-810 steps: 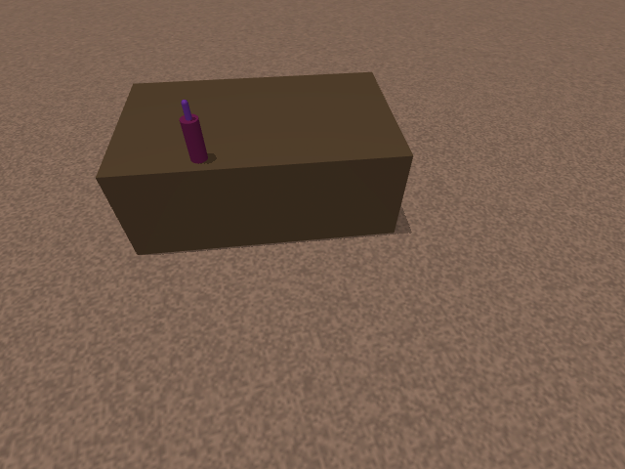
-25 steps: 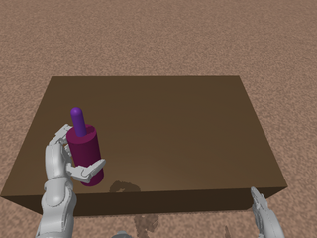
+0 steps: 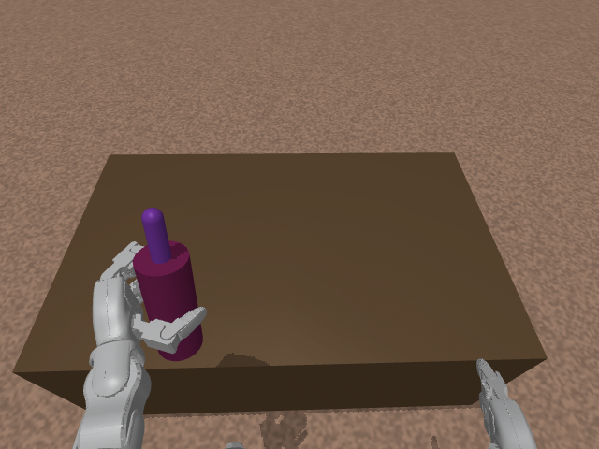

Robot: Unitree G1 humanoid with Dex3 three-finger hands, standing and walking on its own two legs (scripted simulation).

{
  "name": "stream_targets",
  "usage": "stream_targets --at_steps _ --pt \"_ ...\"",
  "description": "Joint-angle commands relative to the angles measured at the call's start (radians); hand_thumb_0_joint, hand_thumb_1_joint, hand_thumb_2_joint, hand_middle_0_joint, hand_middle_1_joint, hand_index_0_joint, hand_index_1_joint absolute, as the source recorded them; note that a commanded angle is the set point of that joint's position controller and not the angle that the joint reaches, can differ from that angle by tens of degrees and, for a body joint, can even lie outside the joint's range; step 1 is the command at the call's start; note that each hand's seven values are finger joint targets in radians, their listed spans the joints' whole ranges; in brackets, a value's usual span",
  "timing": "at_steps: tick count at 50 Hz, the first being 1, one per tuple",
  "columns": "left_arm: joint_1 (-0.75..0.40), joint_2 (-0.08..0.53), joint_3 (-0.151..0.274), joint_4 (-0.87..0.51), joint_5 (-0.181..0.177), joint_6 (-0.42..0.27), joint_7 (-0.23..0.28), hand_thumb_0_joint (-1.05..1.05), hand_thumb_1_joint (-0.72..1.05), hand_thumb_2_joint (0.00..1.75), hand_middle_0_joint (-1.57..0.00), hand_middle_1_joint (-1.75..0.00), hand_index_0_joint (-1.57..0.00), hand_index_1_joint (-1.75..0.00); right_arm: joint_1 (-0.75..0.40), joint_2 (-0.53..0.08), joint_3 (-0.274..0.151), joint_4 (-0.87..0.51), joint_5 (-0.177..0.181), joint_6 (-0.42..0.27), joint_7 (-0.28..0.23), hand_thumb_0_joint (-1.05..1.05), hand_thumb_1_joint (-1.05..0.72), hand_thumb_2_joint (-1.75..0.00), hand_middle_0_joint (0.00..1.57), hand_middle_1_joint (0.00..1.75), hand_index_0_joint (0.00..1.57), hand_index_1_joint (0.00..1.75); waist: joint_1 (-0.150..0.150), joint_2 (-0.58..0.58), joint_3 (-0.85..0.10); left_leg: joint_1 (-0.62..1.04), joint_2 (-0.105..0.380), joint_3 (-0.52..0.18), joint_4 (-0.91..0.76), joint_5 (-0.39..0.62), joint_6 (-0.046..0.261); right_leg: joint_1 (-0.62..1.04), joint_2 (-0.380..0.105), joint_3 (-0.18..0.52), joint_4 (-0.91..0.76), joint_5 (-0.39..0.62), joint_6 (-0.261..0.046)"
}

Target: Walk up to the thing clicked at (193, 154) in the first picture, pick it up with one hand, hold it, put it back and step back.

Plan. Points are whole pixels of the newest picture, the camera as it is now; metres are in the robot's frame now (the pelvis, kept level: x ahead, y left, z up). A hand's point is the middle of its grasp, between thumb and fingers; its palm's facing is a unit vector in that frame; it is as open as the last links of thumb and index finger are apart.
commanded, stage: hold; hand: left
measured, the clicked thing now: (167, 285) +0.32 +0.16 +0.08
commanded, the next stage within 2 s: crouch in 1.86 s
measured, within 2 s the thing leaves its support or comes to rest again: neither
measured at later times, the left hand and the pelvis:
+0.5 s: hand (165, 290) +0.32 +0.17 +0.06, palm faces +0.23 -0.97 -0.03, open 10.2 cm; pelvis +0.00 +0.00 +0.00, yaw +0 degrees
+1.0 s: hand (163, 295) +0.32 +0.17 +0.05, palm faces +0.24 -0.97 -0.03, open 10.2 cm; pelvis +0.01 -0.01 +0.00, yaw +1 degrees
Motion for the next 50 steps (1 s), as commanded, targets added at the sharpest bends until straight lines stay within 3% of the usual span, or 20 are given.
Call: stream_targets --at_steps 1,5,10,12,14,17,20,22,25,30,34,35,37,40,41,42,47,48,49,50 --pt "-0.318 0.122 0.051 -0.322 -0.005 -0.109 0.005 0.0 0.15 1.31 -1.32 -1.48 -1.35 -1.48 -0.002 -0.101 -0.055 -0.171 0.003 -0.061 -0.011 0.0 0.55 -0.05 0.05 0.05 0.05 0.05 -0.006 0.013 -0.245 0.266 -0.021 -0.006 -0.124 0.172 0.019 -0.003 0.016 -0.02 -0.158 0.289 -0.005" --pt "-0.274 0.101 0.052 -0.266 -0.017 -0.114 -0.006 0.0 0.18 1.32 -1.33 -1.49 -1.35 -1.49 -0.01 -0.131 -0.085 -0.134 0.006 -0.076 -0.011 0.0 0.55 -0.05 0.05 0.05 0.05 0.05 -0.005 0.004 -0.231 0.263 -0.021 -0.008 -0.128 0.151 0.018 -0.022 0.017 -0.025 -0.156 0.267 -0.008" --pt "-0.247 0.101 0.036 -0.332 -0.015 -0.131 -0.006 0.0 0.18 1.31 -1.33 -1.48 -1.35 -1.48 -0.023 -0.115 -0.065 -0.176 0.004 -0.089 -0.008 0.0 0.54 -0.05 0.05 0.05 0.05 0.05 0.006 0.02 -0.296 0.291 -0.02 -0.012 -0.114 0.213 0.015 0.013 0.019 -0.026 -0.144 0.314 -0.008" --pt "-0.274 0.132 0.06 -0.37 -0.016 -0.137 0.005 0.0 0.17 1.32 -1.32 -1.48 -1.34 -1.48 -0.032 -0.154 -0.106 -0.153 0.004 -0.091 -0.014 0.0 0.54 -0.06 0.05 0.05 0.05 0.05 0.001 0.032 -0.308 0.301 -0.019 -0.011 -0.113 0.223 0.015 0.004 0.019 -0.021 -0.143 0.322 -0.009" --pt "-0.291 0.132 0.055 -0.414 -0.018 -0.138 0.006 0.0 0.17 1.32 -1.31 -1.47 -1.33 -1.48 -0.047 -0.118 -0.07 -0.152 0.003 -0.092 -0.013 0.0 0.54 -0.06 0.05 0.05 0.05 0.05 0.013 0.036 -0.323 0.303 -0.019 -0.012 -0.107 0.24 0.016 0.023 0.017 -0.02 -0.144 0.337 -0.008" --pt "-0.301 0.101 0.018 -0.394 -0.015 -0.124 0.011 0.0 0.12 1.33 -1.32 -1.48 -1.34 -1.49 -0.045 -0.122 -0.074 -0.153 0.004 -0.093 -0.017 0.0 0.54 -0.06 0.05 0.05 0.05 0.05 -0.013 0.018 -0.273 0.301 -0.016 -0.013 -0.118 0.219 0.016 0.008 0.02 -0.022 -0.15 0.324 -0.005" --pt "-0.272 0.122 0.063 -0.271 -0.015 -0.11 0.012 0.0 0.12 1.32 -1.31 -1.47 -1.33 -1.48 -0.029 -0.132 -0.084 -0.125 0.006 -0.085 -0.018 0.0 0.54 -0.06 0.05 0.05 0.05 0.05 -0.012 -0.008 -0.234 0.28 -0.015 -0.012 -0.122 0.211 0.019 0.0 0.019 -0.023 -0.16 0.319 -0.003" --pt "-0.314 0.133 0.058 -0.323 -0.01 -0.112 0.008 0.0 0.14 1.33 -1.31 -1.49 -1.34 -1.49 0.002 -0.11 -0.068 -0.105 0.006 -0.079 -0.014 0.0 0.54 -0.05 0.05 0.05 0.05 0.05 -0.013 0.016 -0.239 0.286 -0.017 -0.009 -0.124 0.214 0.018 -0.001 0.017 -0.023 -0.16 0.327 -0.003" --pt "-0.244 0.099 0.056 -0.22 -0.016 -0.093 -0.004 0.0 0.18 1.33 -1.32 -1.49 -1.35 -1.49 0.02 -0.101 -0.064 -0.083 0.01 -0.077 -0.012 0.0 0.55 -0.05 0.05 0.05 0.05 0.05 -0.008 -0.021 -0.197 0.271 -0.023 -0.001 -0.12 0.211 0.023 0.0 0.013 -0.022 -0.173 0.331 0.004" --pt "-0.277 0.102 0.046 -0.27 -0.022 -0.121 -0.014 0.0 0.21 1.35 -1.34 -1.5 -1.36 -1.51 -0.056 -0.105 -0.057 -0.144 0.009 -0.091 0.0 0.0 0.54 -0.05 0.05 0.05 0.05 0.05 0.013 0.002 -0.282 0.286 -0.022 -0.005 -0.099 0.294 0.024 0.03 0.011 -0.02 -0.15 0.398 0.0" --pt "-0.308 0.147 0.087 -0.357 -0.021 -0.151 -0.001 0.0 0.11 1.33 -1.31 -1.48 -1.33 -1.49 -0.07 -0.126 -0.081 -0.147 0.002 -0.093 -0.005 0.0 0.53 -0.06 0.05 0.05 0.05 0.05 0.017 0.022 -0.348 0.307 -0.022 -0.003 -0.084 0.312 0.024 0.053 0.009 -0.01 -0.141 0.417 0.0" --pt "-0.255 0.111 0.062 -0.316 -0.019 -0.145 -0.003 0.0 0.1 1.33 -1.32 -1.48 -1.34 -1.49 -0.06 -0.114 -0.061 -0.163 0.0 -0.09 -0.002 0.0 0.53 -0.06 0.05 0.05 0.05 0.05 0.016 -0.003 -0.344 0.311 -0.018 -0.01 -0.086 0.327 0.025 0.062 0.014 -0.017 -0.139 0.423 0.0" --pt "-0.281 0.176 0.119 -0.374 -0.023 -0.157 0.006 0.0 0.1 1.33 -1.31 -1.49 -1.33 -1.5 -0.032 -0.129 -0.082 -0.124 0.001 -0.085 -0.006 0.0 0.53 -0.06 0.05 0.05 0.05 0.05 0.021 0.018 -0.343 0.3 -0.025 -0.003 -0.074 0.333 0.025 0.068 0.009 -0.009 -0.136 0.454 0.003" --pt "-0.217 0.112 0.055 -0.349 -0.018 -0.146 -0.008 0.0 0.08 1.32 -1.31 -1.48 -1.33 -1.49 -0.011 -0.095 -0.053 -0.132 0.001 -0.08 -0.002 0.0 0.53 -0.06 0.05 0.05 0.05 0.05 -0.003 -0.001 -0.324 0.301 -0.024 0.0 -0.073 0.321 0.03 0.054 0.009 -0.008 -0.148 0.451 0.009" --pt "-0.256 0.132 0.07 -0.382 -0.025 -0.15 -0.006 0.0 0.09 1.32 -1.32 -1.49 -1.34 -1.49 -0.009 -0.098 -0.057 -0.095 0.006 -0.078 -0.005 0.0 0.53 -0.06 0.05 0.05 0.05 0.05 0.001 0.021 -0.284 0.292 -0.024 0.001 -0.085 0.288 0.025 0.035 0.009 -0.007 -0.153 0.415 0.006" --pt "-0.218 0.083 0.03 -0.311 -0.025 -0.143 -0.012 0.0 0.09 1.33 -1.32 -1.49 -1.34 -1.5 -0.025 -0.106 -0.062 -0.119 0.006 -0.081 -0.005 0.0 0.53 -0.06 0.05 0.05 0.05 0.05 -0.012 -0.006 -0.274 0.287 -0.022 -0.004 -0.09 0.272 0.028 0.02 0.013 -0.013 -0.154 0.391 0.005" --pt "-0.32 0.149 0.062 -0.309 -0.017 -0.133 -0.019 0.0 0.15 1.33 -1.31 -1.47 -1.33 -1.48 0.0 -0.116 -0.069 -0.062 0.006 -0.078 -0.011 0.0 0.54 -0.06 0.05 0.05 0.05 0.05 -0.02 0.02 -0.241 0.278 -0.025 0.002 -0.087 0.258 0.028 -0.011 0.002 -0.005 -0.161 0.396 0.009" --pt "-0.288 0.124 0.052 -0.247 -0.015 -0.124 -0.021 0.0 0.14 1.33 -1.32 -1.47 -1.34 -1.49 -0.004 -0.12 -0.071 -0.074 0.006 -0.08 -0.01 0.0 0.54 -0.06 0.05 0.05 0.05 0.05 -0.029 0.0 -0.243 0.284 -0.022 -0.001 -0.088 0.264 0.031 -0.013 0.004 -0.008 -0.16 0.399 0.01" --pt "-0.334 0.139 0.054 -0.327 -0.015 -0.13 -0.016 0.0 0.14 1.33 -1.33 -1.48 -1.34 -1.49 -0.002 -0.094 -0.049 -0.065 0.008 -0.081 -0.007 0.0 0.54 -0.06 0.05 0.05 0.05 0.05 -0.013 0.031 -0.227 0.274 -0.026 0.001 -0.094 0.242 0.026 -0.017 0.002 -0.007 -0.163 0.375 0.005" --pt "-0.293 0.121 0.055 -0.285 -0.022 -0.127 -0.019 0.0 0.14 1.34 -1.33 -1.48 -1.34 -1.49 -0.024 -0.128 -0.079 -0.101 0.007 -0.083 -0.009 0.0 0.54 -0.06 0.05 0.05 0.05 0.05 -0.018 0.005 -0.255 0.287 -0.025 -0.001 -0.092 0.25 0.028 0.002 0.004 -0.011 -0.16 0.376 0.006"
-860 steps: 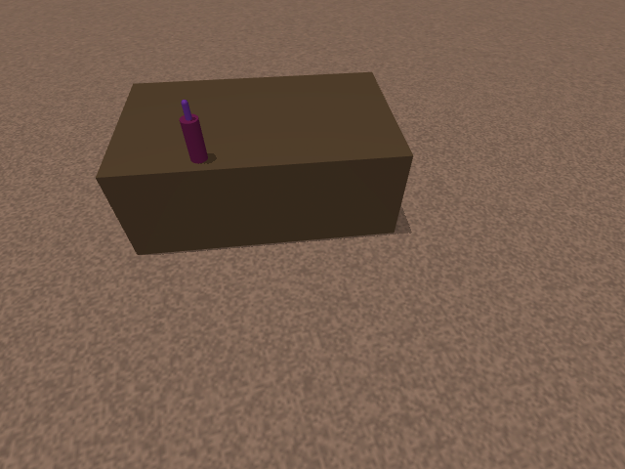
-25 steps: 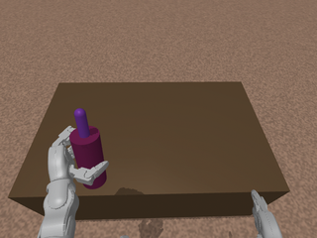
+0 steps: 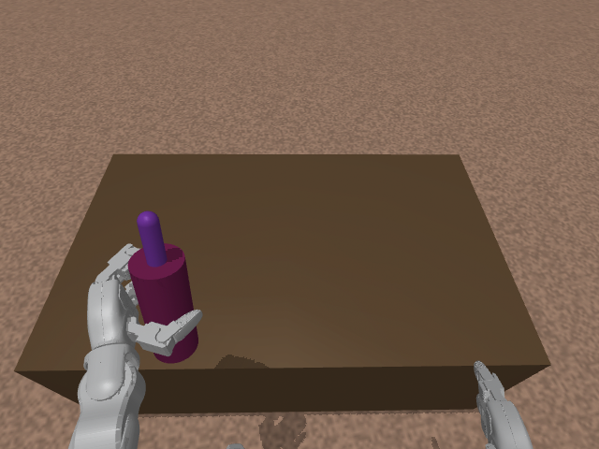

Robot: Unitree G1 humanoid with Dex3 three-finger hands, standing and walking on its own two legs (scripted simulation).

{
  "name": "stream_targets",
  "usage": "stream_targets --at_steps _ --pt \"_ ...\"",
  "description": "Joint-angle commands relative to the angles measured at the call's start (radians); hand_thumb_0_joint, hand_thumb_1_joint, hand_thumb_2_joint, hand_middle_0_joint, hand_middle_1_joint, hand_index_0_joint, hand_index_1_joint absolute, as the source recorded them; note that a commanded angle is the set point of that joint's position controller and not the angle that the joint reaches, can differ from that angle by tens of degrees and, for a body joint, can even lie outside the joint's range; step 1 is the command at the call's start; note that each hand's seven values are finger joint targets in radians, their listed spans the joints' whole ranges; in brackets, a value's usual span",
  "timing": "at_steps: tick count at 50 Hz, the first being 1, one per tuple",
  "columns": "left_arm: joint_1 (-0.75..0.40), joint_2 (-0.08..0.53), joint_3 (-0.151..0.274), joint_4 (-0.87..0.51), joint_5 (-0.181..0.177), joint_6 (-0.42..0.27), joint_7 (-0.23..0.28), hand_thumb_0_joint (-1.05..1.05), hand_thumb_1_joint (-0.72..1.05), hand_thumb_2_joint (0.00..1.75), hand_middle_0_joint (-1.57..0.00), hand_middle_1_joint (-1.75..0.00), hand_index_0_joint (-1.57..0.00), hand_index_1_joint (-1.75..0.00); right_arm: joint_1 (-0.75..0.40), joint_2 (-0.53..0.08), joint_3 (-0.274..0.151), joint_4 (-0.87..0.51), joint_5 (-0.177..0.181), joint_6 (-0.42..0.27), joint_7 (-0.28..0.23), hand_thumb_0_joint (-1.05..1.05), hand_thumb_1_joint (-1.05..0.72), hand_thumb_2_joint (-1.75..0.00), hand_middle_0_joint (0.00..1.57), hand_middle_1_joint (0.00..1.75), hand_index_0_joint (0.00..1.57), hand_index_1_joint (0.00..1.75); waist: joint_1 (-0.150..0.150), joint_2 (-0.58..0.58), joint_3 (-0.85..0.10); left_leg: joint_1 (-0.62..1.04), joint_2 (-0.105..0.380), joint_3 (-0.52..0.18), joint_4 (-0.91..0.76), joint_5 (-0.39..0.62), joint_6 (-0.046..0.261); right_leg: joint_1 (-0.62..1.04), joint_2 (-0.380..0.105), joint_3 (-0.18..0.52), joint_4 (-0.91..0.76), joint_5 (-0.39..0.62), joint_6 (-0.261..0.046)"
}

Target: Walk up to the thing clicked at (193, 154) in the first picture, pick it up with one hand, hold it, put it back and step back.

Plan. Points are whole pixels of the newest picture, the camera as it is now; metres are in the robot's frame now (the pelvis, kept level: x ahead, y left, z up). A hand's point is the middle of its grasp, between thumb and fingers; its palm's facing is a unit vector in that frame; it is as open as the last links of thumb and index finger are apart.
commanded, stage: hold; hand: left
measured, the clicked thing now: (163, 288) +0.32 +0.17 +0.07
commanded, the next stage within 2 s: crouch in 0.86 s
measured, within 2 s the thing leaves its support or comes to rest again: neither
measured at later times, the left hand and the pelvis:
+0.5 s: hand (156, 306) +0.31 +0.18 +0.04, palm faces +0.24 -0.97 -0.03, open 10.2 cm; pelvis +0.00 +0.00 +0.00, yaw +0 degrees
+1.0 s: hand (161, 307) +0.31 +0.18 +0.04, palm faces +0.24 -0.97 -0.03, open 10.2 cm; pelvis -0.01 +0.00 +0.00, yaw -1 degrees
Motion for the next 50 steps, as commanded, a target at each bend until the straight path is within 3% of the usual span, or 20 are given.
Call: stream_targets --at_steps 1,3,6,8,10,11,12,14,15,17,19,20,23,25,29,36,38,41,44,50 --pt "-0.304 0.124 0.069 -0.285 -0.019 -0.099 -0.001 0.0 0.13 1.33 -1.32 -1.48 -1.34 -1.49 -0.003 -0.138 -0.084 -0.17 0.004 -0.052 -0.012 0.0 0.54 -0.06 0.05 0.05 0.05 0.05 -0.007 0.007 -0.253 0.286 -0.02 0.006 -0.091 0.261 0.033 -0.003 0.009 -0.007 -0.151 0.379 0.008" --pt "-0.326 0.132 0.064 -0.355 -0.021 -0.107 -0.003 0.0 0.12 1.34 -1.33 -1.49 -1.34 -1.5 0.004 -0.129 -0.079 -0.181 0.003 -0.054 -0.007 0.0 0.54 -0.06 0.05 0.05 0.05 0.05 -0.004 0.04 -0.31 0.323 -0.015 -0.002 -0.095 0.279 0.028 0.008 0.014 -0.014 -0.14 0.375 0.001" --pt "-0.253 0.091 0.05 -0.271 -0.03 -0.095 -0.004 0.0 0.11 1.35 -1.34 -1.51 -1.36 -1.52 -0.006 -0.131 -0.079 -0.184 0.007 -0.056 -0.008 0.0 0.53 -0.06 0.05 0.05 0.05 0.05 -0.005 -0.016 -0.267 0.294 -0.016 -0.001 -0.094 0.281 0.032 0.017 0.017 -0.016 -0.144 0.382 0.006" --pt "-0.312 0.152 0.094 -0.369 -0.032 -0.114 0.004 0.0 0.1 1.35 -1.34 -1.5 -1.36 -1.52 -0.019 -0.12 -0.072 -0.173 0.006 -0.055 -0.007 0.0 0.53 -0.06 0.05 0.05 0.05 0.05 0.019 0.029 -0.326 0.3 -0.019 0.001 -0.084 0.309 0.03 0.04 0.013 -0.008 -0.137 0.409 0.004" --pt "-0.236 0.09 0.039 -0.309 -0.026 -0.105 -0.004 0.0 0.09 1.35 -1.34 -1.51 -1.36 -1.52 -0.023 -0.102 -0.054 -0.196 0.005 -0.052 -0.004 0.0 0.53 -0.06 0.05 0.05 0.05 0.05 0.017 -0.004 -0.291 0.291 -0.014 -0.002 -0.088 0.325 0.031 0.041 0.018 -0.016 -0.134 0.415 0.005" --pt "-0.264 0.123 0.074 -0.329 -0.028 -0.111 0.003 0.0 0.09 1.37 -1.35 -1.53 -1.37 -1.54 -0.018 -0.11 -0.067 -0.175 0.006 -0.049 -0.005 0.0 0.53 -0.06 0.05 0.05 0.05 0.05 0.015 0.006 -0.281 0.277 -0.015 0.0 -0.091 0.298 0.029 0.027 0.016 -0.013 -0.135 0.395 0.004" --pt "-0.23 0.099 0.053 -0.273 -0.024 -0.105 0.002 0.0 0.06 1.37 -1.36 -1.53 -1.38 -1.55 -0.028 -0.13 -0.081 -0.182 0.005 -0.048 -0.009 0.0 0.53 -0.06 0.05 0.05 0.05 0.05 0.006 -0.014 -0.258 0.273 -0.013 -0.002 -0.096 0.285 0.031 0.017 0.018 -0.014 -0.14 0.383 0.005" --pt "-0.263 0.139 0.087 -0.32 -0.018 -0.116 0.01 0.0 0.09 1.36 -1.34 -1.51 -1.36 -1.52 -0.036 -0.125 -0.082 -0.176 0.006 -0.044 -0.009 0.0 0.53 -0.06 0.05 0.05 0.05 0.05 0.018 0.011 -0.253 0.255 -0.021 0.008 -0.102 0.232 0.028 0.016 0.01 -0.003 -0.153 0.343 0.003" --pt "-0.238 0.106 0.076 -0.263 -0.021 -0.111 0.005 0.0 0.08 1.36 -1.34 -1.52 -1.36 -1.53 -0.029 -0.126 -0.082 -0.183 0.005 -0.044 -0.008 0.0 0.53 -0.06 0.05 0.05 0.05 0.05 0.005 -0.016 -0.231 0.253 -0.016 0.003 -0.107 0.219 0.028 0.01 0.014 -0.009 -0.153 0.326 0.004" --pt "-0.265 0.143 0.094 -0.336 -0.022 -0.123 0.009 0.0 0.11 1.37 -1.35 -1.52 -1.37 -1.53 0.003 -0.126 -0.092 -0.143 0.004 -0.038 -0.008 0.0 0.53 -0.06 0.05 0.05 0.05 0.05 0.003 0.028 -0.279 0.281 -0.017 0.008 -0.095 0.268 0.029 0.017 0.013 -0.005 -0.143 0.376 0.004" --pt "-0.219 0.083 0.033 -0.318 -0.023 -0.123 -0.006 0.0 0.11 1.37 -1.34 -1.52 -1.36 -1.53 0.0 -0.107 -0.068 -0.174 0.007 -0.044 -0.004 0.0 0.53 -0.06 0.05 0.05 0.05 0.05 -0.003 0.006 -0.265 0.282 -0.018 0.007 -0.092 0.281 0.031 0.017 0.014 -0.01 -0.139 0.387 0.006" --pt "-0.235 0.107 0.059 -0.321 -0.024 -0.122 -0.003 0.0 0.12 1.36 -1.35 -1.53 -1.37 -1.53 0.004 -0.114 -0.076 -0.141 0.005 -0.046 -0.005 0.0 0.53 -0.06 0.05 0.05 0.05 0.05 0.0 0.021 -0.26 0.283 -0.016 0.004 -0.091 0.292 0.031 0.005 0.018 -0.012 -0.134 0.392 0.004" --pt "-0.283 0.103 0.02 -0.391 -0.018 -0.132 -0.008 0.0 0.12 1.36 -1.33 -1.5 -1.35 -1.51 -0.003 -0.128 -0.084 -0.166 0.004 -0.052 -0.006 0.0 0.53 -0.06 0.05 0.05 0.05 0.05 -0.019 0.028 -0.317 0.32 -0.014 0.002 -0.083 0.317 0.032 0.008 0.016 -0.01 -0.128 0.416 0.005" --pt "-0.307 0.123 0.03 -0.406 -0.016 -0.13 -0.004 0.0 0.1 1.35 -1.33 -1.5 -1.35 -1.51 -0.008 -0.112 -0.059 -0.167 0.003 -0.054 -0.007 0.0 0.53 -0.06 0.05 0.05 0.05 0.05 -0.014 0.047 -0.326 0.326 -0.013 0.0 -0.074 0.343 0.034 0.006 0.014 -0.007 -0.123 0.439 0.005" --pt "-0.332 0.14 0.057 -0.378 -0.02 -0.122 0.01 0.0 0.07 1.34 -1.32 -1.49 -1.34 -1.51 -0.016 -0.135 -0.082 -0.149 0.004 -0.052 -0.015 0.0 0.53 -0.06 0.05 0.05 0.05 0.05 -0.011 0.04 -0.278 0.303 -0.014 -0.002 -0.093 0.277 0.03 -0.007 0.013 -0.009 -0.137 0.381 0.002" --pt "-0.245 0.083 0.03 -0.236 -0.019 -0.087 -0.001 0.0 0.09 1.34 -1.31 -1.48 -1.33 -1.5 -0.009 -0.128 -0.08 -0.172 0.008 -0.045 -0.011 0.0 0.54 -0.06 0.05 0.05 0.05 0.05 -0.014 -0.015 -0.251 0.296 -0.013 -0.003 -0.108 0.255 0.031 0.001 0.015 -0.02 -0.153 0.354 0.003" --pt "-0.248 0.121 0.085 -0.215 -0.02 -0.085 0.003 0.0 0.1 1.35 -1.34 -1.51 -1.36 -1.52 0.001 -0.127 -0.084 -0.124 0.009 -0.042 -0.009 0.0 0.54 -0.06 0.05 0.05 0.05 0.05 0.009 -0.005 -0.223 0.263 -0.015 0.0 -0.107 0.255 0.03 0.0 0.014 -0.017 -0.149 0.358 0.001" --pt "-0.27 0.108 0.061 -0.248 -0.017 -0.101 0.001 0.0 0.09 1.34 -1.33 -1.5 -1.35 -1.51 -0.043 -0.122 -0.082 -0.181 0.007 -0.043 -0.006 0.0 0.53 -0.06 0.05 0.05 0.05 0.05 0.01 -0.018 -0.246 0.269 -0.015 0.0 -0.112 0.241 0.027 0.015 0.014 -0.018 -0.151 0.34 0.0" --pt "-0.277 0.127 0.086 -0.277 -0.023 -0.124 0.001 0.0 0.08 1.35 -1.32 -1.5 -1.35 -1.51 -0.043 -0.115 -0.073 -0.188 0.006 -0.045 -0.006 0.0 0.54 -0.06 0.05 0.05 0.05 0.05 0.024 -0.01 -0.26 0.258 -0.021 0.006 -0.103 0.241 0.027 0.029 0.013 -0.011 -0.15 0.344 0.0" --pt "-0.297 0.132 0.066 -0.392 -0.023 -0.145 0.005 0.0 -0.03 1.29 -1.28 -1.46 -1.3 -1.46 -0.039 -0.12 -0.075 -0.215 0.004 -0.051 -0.012 0.0 0.54 -0.05 0.05 0.05 0.05 0.05 0.0 0.02 -0.326 0.302 -0.022 0.011 -0.088 0.268 0.029 0.036 0.013 0.001 -0.147 0.379 0.004"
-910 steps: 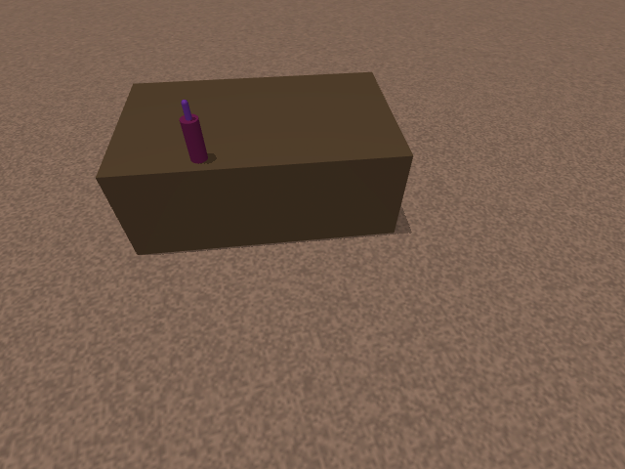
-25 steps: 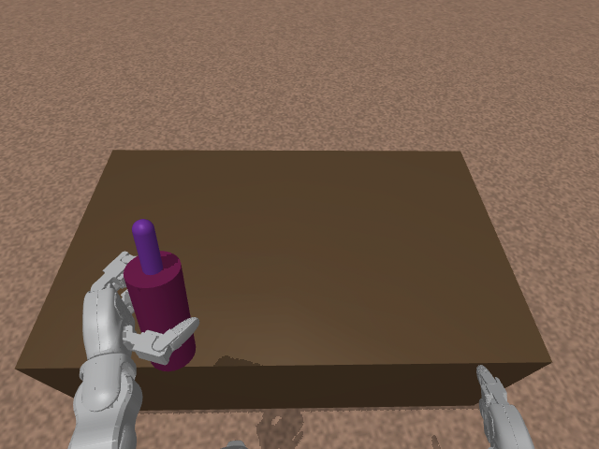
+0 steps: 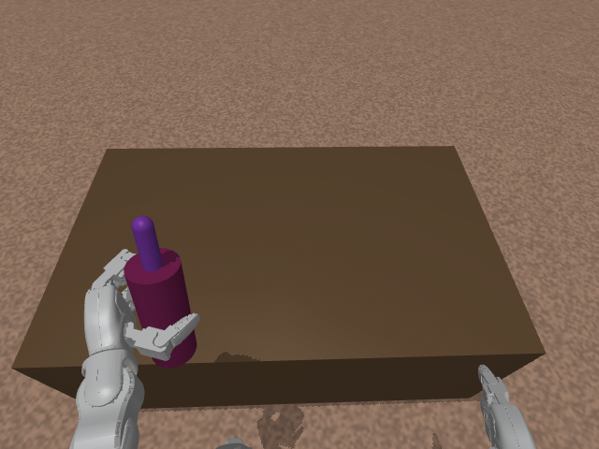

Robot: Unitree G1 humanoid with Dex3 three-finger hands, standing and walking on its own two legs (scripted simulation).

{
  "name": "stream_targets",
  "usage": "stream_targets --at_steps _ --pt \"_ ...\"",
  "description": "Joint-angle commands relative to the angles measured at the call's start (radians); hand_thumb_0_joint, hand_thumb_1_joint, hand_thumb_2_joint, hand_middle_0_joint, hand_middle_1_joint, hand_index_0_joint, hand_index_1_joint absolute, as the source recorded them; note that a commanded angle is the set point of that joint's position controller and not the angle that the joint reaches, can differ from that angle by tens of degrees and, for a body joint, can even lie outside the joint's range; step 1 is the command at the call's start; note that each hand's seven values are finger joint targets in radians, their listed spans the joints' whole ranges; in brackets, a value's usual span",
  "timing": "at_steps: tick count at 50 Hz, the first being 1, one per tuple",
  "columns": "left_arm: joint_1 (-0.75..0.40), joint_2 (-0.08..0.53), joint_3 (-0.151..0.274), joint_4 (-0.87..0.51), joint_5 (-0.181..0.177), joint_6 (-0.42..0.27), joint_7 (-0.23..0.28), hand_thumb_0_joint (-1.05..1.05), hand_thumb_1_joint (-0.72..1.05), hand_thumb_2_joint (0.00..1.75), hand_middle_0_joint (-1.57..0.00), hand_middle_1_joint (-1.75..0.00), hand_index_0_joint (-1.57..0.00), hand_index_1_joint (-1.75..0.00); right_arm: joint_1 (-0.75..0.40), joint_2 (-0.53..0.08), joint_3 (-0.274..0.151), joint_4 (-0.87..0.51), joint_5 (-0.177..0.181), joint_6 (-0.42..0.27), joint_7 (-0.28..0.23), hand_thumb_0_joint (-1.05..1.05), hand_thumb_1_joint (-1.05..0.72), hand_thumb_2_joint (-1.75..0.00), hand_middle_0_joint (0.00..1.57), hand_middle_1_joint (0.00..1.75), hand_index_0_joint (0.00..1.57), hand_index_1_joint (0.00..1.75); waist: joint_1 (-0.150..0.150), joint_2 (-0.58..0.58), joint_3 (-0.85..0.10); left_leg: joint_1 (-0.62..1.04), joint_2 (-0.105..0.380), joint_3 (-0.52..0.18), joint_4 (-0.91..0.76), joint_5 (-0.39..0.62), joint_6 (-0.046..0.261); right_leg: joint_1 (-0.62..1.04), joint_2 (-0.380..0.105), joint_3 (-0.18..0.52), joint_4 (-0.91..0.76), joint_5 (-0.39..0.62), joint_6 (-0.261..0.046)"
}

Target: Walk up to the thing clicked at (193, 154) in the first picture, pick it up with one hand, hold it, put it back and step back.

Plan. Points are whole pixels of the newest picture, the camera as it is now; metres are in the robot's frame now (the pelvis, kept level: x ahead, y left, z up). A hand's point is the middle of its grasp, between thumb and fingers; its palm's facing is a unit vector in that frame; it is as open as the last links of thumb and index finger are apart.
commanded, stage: crouch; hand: left
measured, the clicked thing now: (160, 293) +0.31 +0.17 +0.06
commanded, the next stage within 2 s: lower in 1.12 s
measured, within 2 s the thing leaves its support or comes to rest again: neither
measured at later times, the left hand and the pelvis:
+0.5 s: hand (160, 302) +0.36 +0.21 -0.05, palm faces +0.31 -0.95 -0.02, open 10.2 cm; pelvis -0.01 +0.00 -0.03, yaw +0 degrees
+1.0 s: hand (164, 294) +0.40 +0.23 -0.10, palm faces +0.30 -0.95 -0.03, open 10.2 cm; pelvis -0.01 +0.00 -0.07, yaw -1 degrees
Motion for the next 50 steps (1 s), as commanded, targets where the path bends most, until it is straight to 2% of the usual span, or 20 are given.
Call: stream_targets --at_steps 1,3,4,8,9,10,11,13,15,19,21,23,25,33,35,37,41,44,47,50 --pt "-0.321 0.13 0.046 -0.384 -0.02 -0.132 0.003 0.0 -0.02 1.29 -1.28 -1.46 -1.3 -1.47 -0.036 -0.12 -0.058 -0.217 0.003 -0.064 -0.015 0.0 0.54 -0.06 0.05 0.05 0.05 0.05 -0.008 0.015 -0.339 0.296 -0.025 -0.001 -0.082 0.245 0.027 0.036 0.01 -0.011 -0.148 0.358 0.003" --pt "-0.305 0.097 0.031 -0.274 -0.023 -0.125 0.002 0.0 -0.04 1.31 -1.28 -1.46 -1.3 -1.47 -0.027 -0.143 -0.073 -0.244 0.005 -0.062 -0.019 0.0 0.54 -0.06 0.05 0.05 0.05 0.05 -0.034 -0.037 -0.29 0.276 -0.02 -0.006 -0.09 0.208 0.032 0.007 0.013 -0.014 -0.157 0.331 0.006" --pt "-0.371 0.132 0.058 -0.282 -0.018 -0.135 0.007 0.0 -0.03 1.3 -1.27 -1.45 -1.28 -1.46 -0.002 -0.122 -0.05 -0.189 0.005 -0.06 -0.017 0.0 0.54 -0.06 0.05 0.05 0.05 0.05 -0.025 -0.011 -0.249 0.258 -0.02 -0.007 -0.098 0.178 0.028 -0.016 0.01 -0.015 -0.152 0.299 0.001" --pt "-0.404 0.137 0.065 -0.13 -0.003 -0.155 -0.013 0.0 0.03 1.32 -1.31 -1.47 -1.32 -1.48 0.043 -0.115 -0.055 -0.153 0.002 -0.062 -0.009 0.0 0.56 -0.05 0.05 0.05 0.05 0.05 -0.057 -0.017 -0.181 0.197 -0.024 -0.004 -0.077 0.105 0.031 -0.097 -0.002 -0.002 -0.15 0.247 0.005" --pt "-0.4 0.158 0.091 -0.102 -0.003 -0.164 -0.016 0.0 0.04 1.31 -1.32 -1.47 -1.33 -1.48 0.051 -0.128 -0.073 -0.152 0.003 -0.062 -0.007 0.0 0.56 -0.05 0.05 0.05 0.05 0.05 -0.057 -0.02 -0.176 0.188 -0.025 -0.003 -0.069 0.109 0.032 -0.109 -0.005 0.0 -0.144 0.25 0.005" --pt "-0.4 0.143 0.086 -0.038 -0.001 -0.172 -0.023 0.0 0.06 1.33 -1.32 -1.48 -1.34 -1.49 0.034 -0.131 -0.067 -0.183 0.001 -0.068 -0.001 0.0 0.56 -0.05 0.05 0.05 0.05 0.05 -0.058 -0.033 -0.2 0.187 -0.025 -0.005 -0.052 0.128 0.037 -0.115 -0.004 0.002 -0.134 0.268 0.007" --pt "-0.395 0.146 0.103 -0.001 -0.007 -0.184 -0.03 0.0 0.06 1.34 -1.33 -1.49 -1.35 -1.5 0.04 -0.149 -0.089 -0.163 -0.001 -0.073 0.003 0.0 0.56 -0.05 0.05 0.05 0.05 0.05 -0.058 -0.023 -0.205 0.178 -0.024 -0.009 -0.041 0.143 0.038 -0.126 -0.001 -0.005 -0.116 0.28 0.004" --pt "-0.425 0.187 0.155 0.038 -0.014 -0.221 -0.036 0.0 0.06 1.35 -1.36 -1.51 -1.37 -1.52 0.021 -0.143 -0.071 -0.212 -0.002 -0.08 0.017 0.0 0.56 -0.05 0.05 0.05 0.05 0.05 -0.04 -0.021 -0.249 0.158 -0.022 -0.017 -0.014 0.173 0.037 -0.124 0.003 -0.016 -0.081 0.296 -0.001" --pt "-0.481 0.189 0.155 0.065 -0.012 -0.263 -0.039 0.0 0.04 1.37 -1.36 -1.53 -1.38 -1.53 -0.011 -0.147 -0.074 -0.272 -0.008 -0.088 0.027 0.0 0.55 -0.05 0.05 0.05 0.05 0.05 -0.045 -0.009 -0.309 0.159 -0.019 -0.025 0.012 0.183 0.036 -0.14 0.005 -0.018 -0.053 0.293 -0.004" --pt "-0.596 0.31 0.236 0.095 -0.009 -0.35 -0.026 0.0 0.01 1.35 -1.33 -1.5 -1.35 -1.51 -0.03 -0.174 -0.087 -0.331 -0.023 -0.083 0.036 0.0 0.54 -0.05 0.05 0.05 0.05 0.05 -0.024 0.049 -0.458 0.15 -0.021 -0.039 0.07 0.223 0.03 -0.139 0.008 -0.016 0.005 0.308 -0.012" --pt "-0.593 0.301 0.23 0.106 -0.009 -0.383 -0.028 0.0 -0.01 1.32 -1.3 -1.48 -1.32 -1.49 -0.027 -0.163 -0.075 -0.387 -0.031 -0.079 0.041 0.0 0.53 -0.06 0.05 0.05 0.05 0.05 -0.037 0.053 -0.515 0.148 -0.023 -0.04 0.097 0.242 0.033 -0.138 0.013 -0.012 0.024 0.331 -0.011" --pt "-0.607 0.31 0.232 0.147 -0.011 -0.409 -0.028 0.0 -0.02 1.31 -1.29 -1.46 -1.3 -1.47 0.0 -0.198 -0.104 -0.395 -0.039 -0.074 0.04 0.0 0.52 -0.06 0.05 0.05 0.05 0.05 -0.057 0.073 -0.547 0.158 -0.018 -0.051 0.117 0.278 0.03 -0.161 0.022 -0.021 0.05 0.355 -0.015" --pt "-0.639 0.322 0.216 0.173 0.007 -0.426 -0.036 0.0 0.05 1.3 -1.29 -1.45 -1.31 -1.46 0.039 -0.168 -0.069 -0.355 -0.044 -0.069 0.048 0.0 0.52 -0.06 0.05 0.05 0.05 0.05 -0.063 0.144 -0.527 0.16 -0.016 -0.054 0.134 0.285 0.022 -0.229 0.024 -0.026 0.072 0.338 -0.019" --pt "-0.632 0.303 0.222 0.367 0.016 -0.444 -0.062 0.0 0.1 1.29 -1.33 -1.46 -1.35 -1.46 0.097 -0.201 -0.102 -0.349 -0.042 -0.054 0.071 0.0 0.53 -0.05 0.05 0.05 0.05 0.05 -0.121 0.131 -0.451 0.075 -0.008 -0.065 0.174 0.22 0.025 -0.35 0.034 -0.046 0.107 0.286 -0.016" --pt "-0.656 0.308 0.218 0.366 0.019 -0.452 -0.07 0.0 0.09 1.28 -1.33 -1.46 -1.35 -1.46 0.084 -0.203 -0.097 -0.38 -0.041 -0.052 0.078 0.0 0.54 -0.05 0.05 0.05 0.05 0.05 -0.124 0.135 -0.459 0.076 -0.005 -0.074 0.186 0.256 0.02 -0.369 0.039 -0.056 0.129 0.298 -0.018" --pt "-0.691 0.36 0.249 0.342 0.026 -0.464 -0.07 0.0 0.1 1.29 -1.34 -1.46 -1.36 -1.47 0.082 -0.21 -0.104 -0.403 -0.04 -0.052 0.08 0.0 0.54 -0.05 0.05 0.05 0.05 0.05 -0.119 0.141 -0.481 0.071 -0.005 -0.08 0.199 0.261 0.02 -0.373 0.04 -0.058 0.146 0.296 -0.02" --pt "-0.722 0.377 0.278 0.332 0.015 -0.49 -0.064 0.0 0.08 1.3 -1.34 -1.46 -1.36 -1.47 0.068 -0.206 -0.109 -0.429 -0.044 -0.055 0.085 0.0 0.52 -0.06 0.05 0.05 0.05 0.05 -0.122 0.143 -0.556 0.043 -0.006 -0.086 0.239 0.276 0.028 -0.361 0.041 -0.055 0.18 0.316 -0.017" --pt "-0.725 0.405 0.307 0.34 0.015 -0.503 -0.056 0.0 0.04 1.3 -1.33 -1.46 -1.34 -1.47 0.068 -0.191 -0.082 -0.456 -0.047 -0.053 0.091 0.0 0.52 -0.06 0.05 0.05 0.05 0.05 -0.109 0.153 -0.612 0.015 -0.007 -0.084 0.273 0.307 0.032 -0.346 0.041 -0.048 0.206 0.353 -0.015" --pt "-0.746 0.416 0.298 0.356 0.032 -0.509 -0.063 0.0 0.06 1.31 -1.34 -1.46 -1.35 -1.47 0.088 -0.192 -0.088 -0.477 -0.049 -0.043 0.09 0.0 0.51 -0.06 0.05 0.05 0.05 0.05 -0.134 0.162 -0.622 -0.003 -0.007 -0.086 0.284 0.281 0.032 -0.367 0.043 -0.047 0.217 0.334 -0.015" --pt "-0.776 0.463 0.326 0.354 0.044 -0.51 -0.063 0.0 0.06 1.31 -1.35 -1.48 -1.37 -1.49 0.075 -0.203 -0.098 -0.468 -0.05 -0.038 0.09 0.0 0.51 -0.06 0.05 0.05 0.05 0.05 -0.12 0.219 -0.6 -0.013 -0.007 -0.088 0.279 0.221 0.022 -0.41 0.043 -0.041 0.225 0.261 -0.023"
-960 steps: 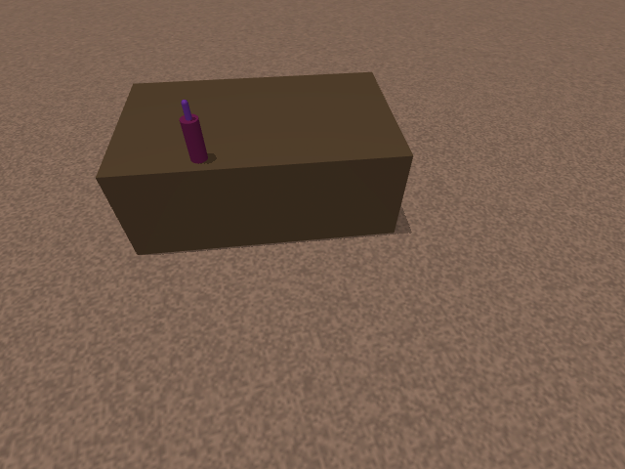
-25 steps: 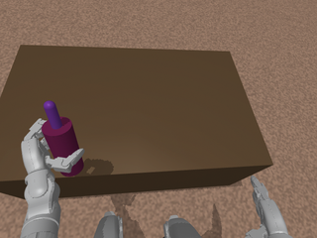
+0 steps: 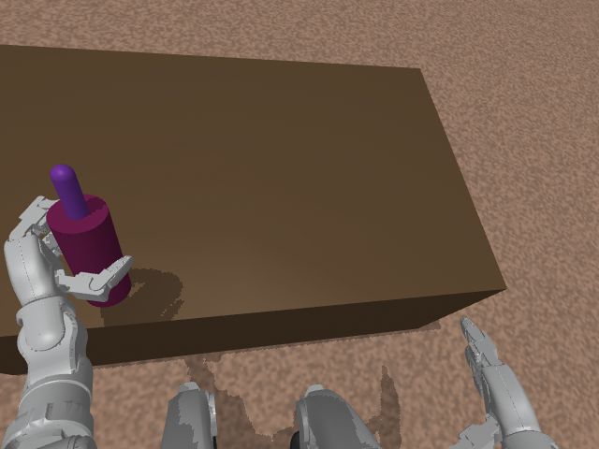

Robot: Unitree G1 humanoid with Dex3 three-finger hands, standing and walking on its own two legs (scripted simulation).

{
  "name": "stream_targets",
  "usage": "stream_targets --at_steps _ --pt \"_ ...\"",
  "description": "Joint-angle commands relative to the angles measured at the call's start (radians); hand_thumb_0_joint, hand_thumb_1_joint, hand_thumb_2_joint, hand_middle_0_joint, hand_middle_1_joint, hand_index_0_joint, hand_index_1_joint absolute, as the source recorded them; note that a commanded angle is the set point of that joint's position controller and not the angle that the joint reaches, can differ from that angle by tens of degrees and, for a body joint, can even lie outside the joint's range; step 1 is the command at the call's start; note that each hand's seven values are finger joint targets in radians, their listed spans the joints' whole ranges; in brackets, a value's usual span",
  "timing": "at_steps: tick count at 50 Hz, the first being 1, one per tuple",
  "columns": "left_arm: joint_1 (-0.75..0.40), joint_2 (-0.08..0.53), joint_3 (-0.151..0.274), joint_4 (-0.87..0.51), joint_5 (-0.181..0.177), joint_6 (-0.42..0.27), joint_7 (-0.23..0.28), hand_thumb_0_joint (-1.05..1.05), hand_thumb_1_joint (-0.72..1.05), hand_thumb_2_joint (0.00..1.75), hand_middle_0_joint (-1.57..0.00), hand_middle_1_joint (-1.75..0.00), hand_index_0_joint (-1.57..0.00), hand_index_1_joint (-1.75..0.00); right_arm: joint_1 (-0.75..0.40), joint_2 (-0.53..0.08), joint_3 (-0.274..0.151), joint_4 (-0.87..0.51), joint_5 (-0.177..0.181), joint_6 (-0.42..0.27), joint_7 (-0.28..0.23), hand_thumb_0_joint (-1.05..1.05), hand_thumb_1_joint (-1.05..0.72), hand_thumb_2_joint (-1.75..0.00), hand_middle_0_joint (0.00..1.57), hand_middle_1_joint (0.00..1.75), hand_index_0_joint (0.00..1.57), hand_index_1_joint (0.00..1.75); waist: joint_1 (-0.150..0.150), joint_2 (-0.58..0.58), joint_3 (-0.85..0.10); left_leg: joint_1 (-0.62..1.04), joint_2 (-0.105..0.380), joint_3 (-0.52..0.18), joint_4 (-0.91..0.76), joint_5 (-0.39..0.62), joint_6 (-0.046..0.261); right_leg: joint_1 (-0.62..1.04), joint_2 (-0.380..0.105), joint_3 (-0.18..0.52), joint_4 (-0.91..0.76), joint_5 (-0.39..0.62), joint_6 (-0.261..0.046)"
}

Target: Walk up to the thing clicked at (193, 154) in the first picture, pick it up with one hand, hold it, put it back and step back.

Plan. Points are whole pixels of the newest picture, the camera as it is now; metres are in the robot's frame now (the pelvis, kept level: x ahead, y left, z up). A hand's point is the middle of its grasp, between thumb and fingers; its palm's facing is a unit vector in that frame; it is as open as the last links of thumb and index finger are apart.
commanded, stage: crouch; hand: left
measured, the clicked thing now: (88, 239) +0.41 +0.22 +0.00
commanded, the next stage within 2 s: lower in 0.12 s
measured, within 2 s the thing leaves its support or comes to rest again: neither
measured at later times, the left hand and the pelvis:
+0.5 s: hand (96, 257) +0.42 +0.23 -0.09, palm faces +0.31 -0.95 -0.04, open 10.2 cm; pelvis -0.01 +0.00 -0.03, yaw -1 degrees
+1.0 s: hand (99, 268) +0.42 +0.24 -0.13, palm faces +0.31 -0.95 -0.05, open 10.2 cm; pelvis -0.02 +0.01 -0.06, yaw -2 degrees
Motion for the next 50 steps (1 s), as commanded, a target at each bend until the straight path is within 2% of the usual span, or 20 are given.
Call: stream_targets --at_steps 1,3,8,9,11,14,15,17,19,20,22,24,29,31,32,38,41,45,49,50 --pt "-0.354 0.258 0.053 -0.254 -0.006 -0.114 -0.001 0.0 0.07 1.32 -1.35 -1.47 -1.37 -1.48 0.035 -0.18 -0.134 -0.196 0.006 -0.043 -0.018 0.0 0.51 -0.06 0.05 0.05 0.05 0.05 0.015 0.255 -0.526 0.515 -0.028 -0.022 -0.118 0.331 0.021 0.069 0.015 0.005 -0.137 0.376 -0.022" --pt "-0.349 0.23 0.046 -0.237 -0.016 -0.107 -0.005 0.0 0.11 1.33 -1.35 -1.48 -1.37 -1.49 0.053 -0.171 -0.127 -0.198 0.008 -0.043 -0.017 0.0 0.52 -0.06 0.05 0.05 0.05 0.05 0.006 0.236 -0.527 0.499 -0.027 -0.024 -0.11 0.333 0.024 0.065 0.018 0.003 -0.135 0.383 -0.02" --pt "-0.35 0.247 0.048 -0.209 -0.005 -0.095 -0.013 0.0 0.13 1.32 -1.36 -1.48 -1.37 -1.48 0.058 -0.178 -0.13 -0.198 0.01 -0.044 -0.016 0.0 0.52 -0.06 0.05 0.05 0.05 0.05 -0.006 0.247 -0.53 0.5 -0.022 -0.03 -0.092 0.371 0.024 0.033 0.021 -0.007 -0.114 0.398 -0.022" --pt "-0.363 0.231 0.037 -0.189 -0.008 -0.094 -0.015 0.0 0.13 1.33 -1.37 -1.49 -1.39 -1.49 0.064 -0.171 -0.127 -0.178 0.01 -0.044 -0.017 0.0 0.52 -0.06 0.05 0.05 0.05 0.05 -0.021 0.241 -0.502 0.478 -0.02 -0.033 -0.087 0.357 0.025 0.018 0.023 -0.01 -0.11 0.391 -0.022" --pt "-0.381 0.264 0.058 -0.203 -0.01 -0.101 -0.015 0.0 0.11 1.32 -1.37 -1.48 -1.38 -1.49 0.041 -0.164 -0.115 -0.186 0.012 -0.048 -0.016 0.0 0.52 -0.06 0.05 0.05 0.05 0.05 -0.005 0.244 -0.497 0.446 -0.025 -0.031 -0.085 0.316 0.027 0.014 0.021 -0.005 -0.106 0.362 -0.022" --pt "-0.375 0.247 0.057 -0.149 -0.011 -0.105 -0.014 0.0 0.11 1.33 -1.39 -1.52 -1.41 -1.53 0.024 -0.183 -0.132 -0.23 0.013 -0.054 -0.018 0.0 0.51 -0.06 0.05 0.05 0.05 0.05 -0.027 0.198 -0.49 0.397 -0.025 -0.032 -0.077 0.254 0.033 0.012 0.02 0.004 -0.107 0.326 -0.019" --pt "-0.382 0.278 0.077 -0.135 -0.007 -0.109 -0.011 0.0 0.11 1.33 -1.38 -1.51 -1.4 -1.52 0.037 -0.183 -0.129 -0.208 0.012 -0.053 -0.018 0.0 0.51 -0.06 0.05 0.05 0.05 0.05 -0.025 0.212 -0.468 0.371 -0.028 -0.029 -0.073 0.227 0.033 -0.006 0.019 0.01 -0.106 0.303 -0.019" --pt "-0.374 0.274 0.083 -0.108 -0.007 -0.121 -0.011 0.0 0.1 1.32 -1.38 -1.51 -1.4 -1.51 0.032 -0.191 -0.135 -0.232 0.013 -0.059 -0.018 0.0 0.51 -0.06 0.05 0.05 0.05 0.05 -0.032 0.191 -0.469 0.357 -0.027 -0.037 -0.066 0.205 0.033 -0.029 0.024 0.001 -0.092 0.275 -0.023" --pt "-0.394 0.282 0.084 -0.115 -0.006 -0.134 -0.013 0.0 0.13 1.32 -1.38 -1.51 -1.4 -1.52 0.031 -0.199 -0.143 -0.248 0.011 -0.064 -0.016 0.0 0.52 -0.06 0.05 0.05 0.05 0.05 -0.044 0.211 -0.504 0.366 -0.028 -0.04 -0.045 0.228 0.034 -0.047 0.025 -0.003 -0.072 0.291 -0.024" --pt "-0.386 0.33 0.113 -0.14 0.003 -0.14 -0.008 0.0 0.13 1.32 -1.38 -1.51 -1.4 -1.51 0.046 -0.205 -0.15 -0.249 0.009 -0.064 -0.014 0.0 0.52 -0.06 0.05 0.05 0.05 0.05 -0.03 0.23 -0.531 0.367 -0.031 -0.034 -0.034 0.248 0.035 -0.03 0.022 0.005 -0.067 0.311 -0.023" --pt "-0.394 0.309 0.099 -0.133 0.001 -0.15 -0.014 0.0 0.14 1.31 -1.36 -1.49 -1.38 -1.5 0.052 -0.207 -0.154 -0.259 0.008 -0.068 -0.012 0.0 0.51 -0.06 0.05 0.05 0.05 0.05 -0.039 0.241 -0.555 0.404 -0.027 -0.045 -0.017 0.301 0.031 -0.056 0.031 -0.012 -0.043 0.337 -0.027" --pt "-0.404 0.352 0.135 -0.159 0.005 -0.162 -0.011 0.0 0.13 1.31 -1.37 -1.5 -1.39 -1.5 0.06 -0.208 -0.152 -0.27 0.005 -0.07 -0.008 0.0 0.5 -0.06 0.05 0.05 0.05 0.05 -0.031 0.267 -0.597 0.416 -0.026 -0.048 0.002 0.345 0.029 -0.06 0.033 -0.016 -0.017 0.365 -0.029" --pt "-0.394 0.37 0.135 -0.203 0.014 -0.166 -0.005 0.0 0.13 1.31 -1.33 -1.47 -1.34 -1.48 0.089 -0.199 -0.155 -0.251 -0.001 -0.069 0.001 0.0 0.5 -0.07 0.05 0.05 0.05 0.05 -0.031 0.346 -0.628 0.407 -0.027 -0.036 0.05 0.387 0.03 -0.078 0.03 0.005 0.006 0.405 -0.027" --pt "-0.39 0.326 0.108 -0.189 0.013 -0.161 -0.008 0.0 0.11 1.31 -1.33 -1.47 -1.34 -1.48 0.067 -0.205 -0.16 -0.295 -0.001 -0.073 0.002 0.0 0.5 -0.07 0.05 0.05 0.05 0.05 -0.047 0.343 -0.631 0.41 -0.023 -0.044 0.051 0.374 0.026 -0.096 0.032 -0.003 0.013 0.389 -0.028" --pt "-0.397 0.351 0.122 -0.193 0.016 -0.159 -0.008 0.0 0.12 1.32 -1.34 -1.48 -1.35 -1.49 0.074 -0.21 -0.168 -0.273 -0.001 -0.072 0.0 0.0 0.5 -0.07 0.05 0.05 0.05 0.05 -0.05 0.364 -0.612 0.405 -0.021 -0.044 0.052 0.367 0.024 -0.115 0.031 -0.001 0.015 0.377 -0.029" --pt "-0.367 0.336 0.117 -0.157 0.022 -0.145 -0.011 0.0 0.1 1.35 -1.38 -1.52 -1.39 -1.53 0.053 -0.215 -0.167 -0.303 0.0 -0.07 0.003 0.0 0.51 -0.06 0.05 0.05 0.05 0.05 -0.057 0.339 -0.597 0.354 -0.019 -0.054 0.056 0.304 0.024 -0.143 0.036 -0.013 0.033 0.326 -0.033" --pt "-0.346 0.349 0.14 -0.117 0.022 -0.141 -0.006 0.0 0.11 1.37 -1.38 -1.54 -1.4 -1.55 0.07 -0.228 -0.193 -0.262 0.006 -0.068 0.003 0.0 0.51 -0.06 0.05 0.05 0.05 0.05 -0.055 0.323 -0.563 0.323 -0.019 -0.056 0.057 0.268 0.025 -0.178 0.04 -0.021 0.046 0.294 -0.035" --pt "-0.363 0.328 0.121 -0.126 0.03 -0.145 -0.004 0.0 0.12 1.36 -1.39 -1.54 -1.41 -1.55 0.062 -0.225 -0.188 -0.313 0.007 -0.076 0.002 0.0 0.51 -0.06 0.05 0.05 0.05 0.05 -0.079 0.296 -0.578 0.316 -0.017 -0.062 0.065 0.26 0.027 -0.185 0.043 -0.034 0.055 0.291 -0.036" --pt "-0.392 0.369 0.146 -0.146 0.032 -0.161 0.004 0.0 0.16 1.37 -1.39 -1.54 -1.41 -1.55 0.056 -0.225 -0.189 -0.31 0.004 -0.081 0.0 0.0 0.51 -0.06 0.05 0.05 0.05 0.05 -0.068 0.322 -0.59 0.304 -0.019 -0.061 0.08 0.261 0.027 -0.192 0.04 -0.027 0.074 0.292 -0.036" --pt "-0.386 0.348 0.134 -0.122 0.03 -0.16 0.003 0.0 0.12 1.36 -1.38 -1.54 -1.4 -1.54 0.02 -0.229 -0.184 -0.345 0.007 -0.083 0.001 0.0 0.51 -0.06 0.05 0.05 0.05 0.05 -0.064 0.307 -0.591 0.307 -0.018 -0.066 0.079 0.249 0.025 -0.204 0.041 -0.03 0.081 0.276 -0.037"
